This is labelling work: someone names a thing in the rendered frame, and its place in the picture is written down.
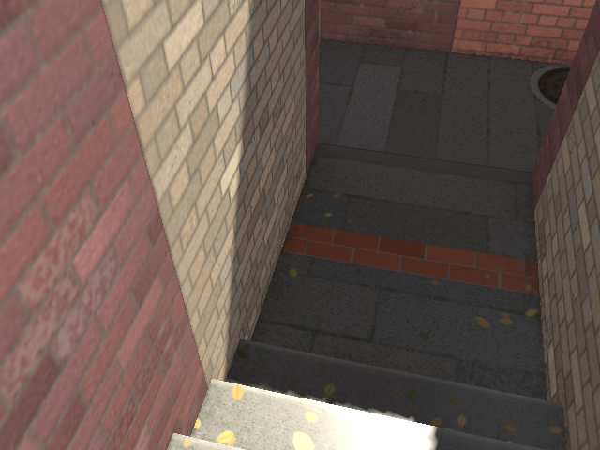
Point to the stairs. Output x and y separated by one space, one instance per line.
276 398

